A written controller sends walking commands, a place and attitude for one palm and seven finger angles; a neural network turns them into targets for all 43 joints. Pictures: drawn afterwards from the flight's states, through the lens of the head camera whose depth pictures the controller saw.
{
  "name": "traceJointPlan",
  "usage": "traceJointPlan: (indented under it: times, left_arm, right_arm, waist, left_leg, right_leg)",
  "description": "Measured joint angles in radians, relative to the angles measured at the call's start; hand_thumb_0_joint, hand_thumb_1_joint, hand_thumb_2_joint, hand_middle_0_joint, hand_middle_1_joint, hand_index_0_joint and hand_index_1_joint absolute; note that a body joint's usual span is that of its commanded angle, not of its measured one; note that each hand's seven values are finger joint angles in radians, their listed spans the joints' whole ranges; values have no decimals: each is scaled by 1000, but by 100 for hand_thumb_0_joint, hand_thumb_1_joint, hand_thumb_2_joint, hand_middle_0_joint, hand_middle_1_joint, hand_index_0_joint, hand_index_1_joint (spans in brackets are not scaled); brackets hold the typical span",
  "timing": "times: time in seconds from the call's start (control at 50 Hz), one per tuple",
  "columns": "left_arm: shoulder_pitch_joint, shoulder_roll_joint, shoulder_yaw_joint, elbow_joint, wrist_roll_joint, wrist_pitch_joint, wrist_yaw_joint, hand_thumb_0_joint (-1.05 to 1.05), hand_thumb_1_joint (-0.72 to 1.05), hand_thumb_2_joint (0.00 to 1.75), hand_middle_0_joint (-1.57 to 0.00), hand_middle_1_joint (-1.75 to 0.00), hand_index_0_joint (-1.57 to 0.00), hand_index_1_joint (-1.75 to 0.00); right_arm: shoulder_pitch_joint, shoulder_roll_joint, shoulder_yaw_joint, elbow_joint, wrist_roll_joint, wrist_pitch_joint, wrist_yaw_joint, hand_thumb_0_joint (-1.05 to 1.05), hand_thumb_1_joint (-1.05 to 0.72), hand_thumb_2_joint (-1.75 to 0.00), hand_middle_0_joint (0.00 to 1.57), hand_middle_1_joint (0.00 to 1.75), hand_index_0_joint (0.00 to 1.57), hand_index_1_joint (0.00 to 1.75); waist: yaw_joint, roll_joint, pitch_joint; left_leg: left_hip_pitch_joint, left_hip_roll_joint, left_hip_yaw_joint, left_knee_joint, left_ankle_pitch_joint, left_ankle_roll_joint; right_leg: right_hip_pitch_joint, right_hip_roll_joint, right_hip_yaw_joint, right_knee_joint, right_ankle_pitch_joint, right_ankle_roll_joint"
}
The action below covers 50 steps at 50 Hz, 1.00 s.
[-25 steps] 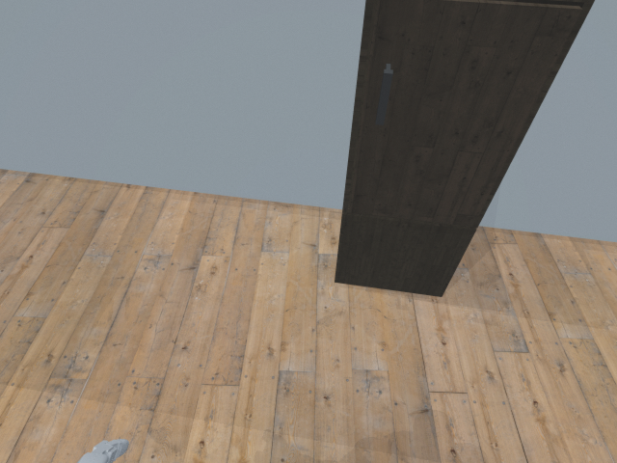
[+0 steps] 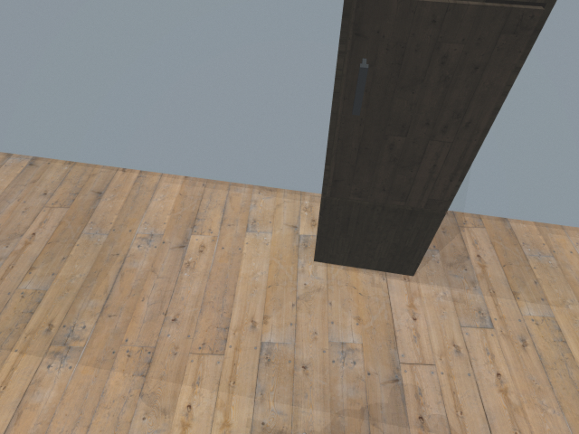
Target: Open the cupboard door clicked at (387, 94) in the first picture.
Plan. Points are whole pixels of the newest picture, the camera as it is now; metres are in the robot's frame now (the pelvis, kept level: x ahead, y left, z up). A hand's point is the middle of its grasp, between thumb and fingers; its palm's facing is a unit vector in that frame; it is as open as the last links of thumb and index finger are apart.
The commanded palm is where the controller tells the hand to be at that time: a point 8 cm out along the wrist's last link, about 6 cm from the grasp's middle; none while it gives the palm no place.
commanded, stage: stand and wait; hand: left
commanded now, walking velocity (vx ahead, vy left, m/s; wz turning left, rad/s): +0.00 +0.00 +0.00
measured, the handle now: (360, 86) +0.86 -0.12 +0.05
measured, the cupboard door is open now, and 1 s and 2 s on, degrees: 0 0 0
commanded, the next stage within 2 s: look at it before walking up in 0.32 s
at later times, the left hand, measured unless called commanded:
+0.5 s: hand out of the picture +0.08 +0.24 -0.15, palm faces -0.04 -0.94 -0.34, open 7.4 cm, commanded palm none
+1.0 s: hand out of the picture +0.08 +0.24 -0.15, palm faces -0.04 -0.94 -0.34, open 7.4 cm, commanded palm none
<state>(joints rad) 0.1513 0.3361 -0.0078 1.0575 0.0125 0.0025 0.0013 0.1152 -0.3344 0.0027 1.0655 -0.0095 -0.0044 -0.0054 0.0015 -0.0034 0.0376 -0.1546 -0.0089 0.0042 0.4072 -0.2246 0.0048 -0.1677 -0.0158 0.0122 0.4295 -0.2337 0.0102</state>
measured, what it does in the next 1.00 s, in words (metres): stands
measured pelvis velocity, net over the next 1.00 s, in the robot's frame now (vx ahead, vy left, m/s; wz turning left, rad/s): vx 0.00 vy -0.01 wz -0.01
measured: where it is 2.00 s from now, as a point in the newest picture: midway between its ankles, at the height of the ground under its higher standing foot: outside the picture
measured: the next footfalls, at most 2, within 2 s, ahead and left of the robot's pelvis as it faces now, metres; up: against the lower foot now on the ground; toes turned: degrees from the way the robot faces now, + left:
left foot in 1.94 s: +0.28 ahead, -0.01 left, +0.00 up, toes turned -1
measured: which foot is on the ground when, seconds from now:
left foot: down 0.00-1.00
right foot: down 0.00-1.00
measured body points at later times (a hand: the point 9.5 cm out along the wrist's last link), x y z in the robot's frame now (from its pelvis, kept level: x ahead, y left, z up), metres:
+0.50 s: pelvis -0.01 -0.01 +0.00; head +0.00 -0.01 +0.45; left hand +0.08 +0.28 -0.13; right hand +0.07 -0.30 -0.14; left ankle +0.00 +0.12 -0.74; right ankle +0.00 -0.13 -0.74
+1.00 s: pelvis +0.00 -0.01 +0.00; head +0.00 -0.01 +0.45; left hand +0.08 +0.28 -0.13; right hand +0.07 -0.31 -0.13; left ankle +0.00 +0.12 -0.74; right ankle +0.00 -0.13 -0.74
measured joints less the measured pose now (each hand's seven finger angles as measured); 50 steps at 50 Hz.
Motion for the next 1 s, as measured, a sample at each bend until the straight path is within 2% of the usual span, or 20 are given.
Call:
traceJointPlan:
  times: [0.44,1.0]
  left_arm:
    - [-20,-3,0,27,0,-11,-1,1,90,90,-20,-30,-20,-30]
    - [-18,0,2,31,0,-13,0,1,90,90,-20,-30,-20,-30]
  right_arm:
    - [12,-1,2,46,2,-3,3,0,-90,-89,20,30,21,30]
    - [-3,-2,4,46,4,-6,-1,0,-90,-89,20,30,21,30]
  waist:
    - [-8,9,-7]
    - [-5,6,-3]
  left_leg:
    - [9,13,-2,-39,30,-13]
    - [30,21,3,-62,35,-18]
  right_leg:
    - [5,13,-2,-34,28,-12]
    - [26,21,2,-61,38,-16]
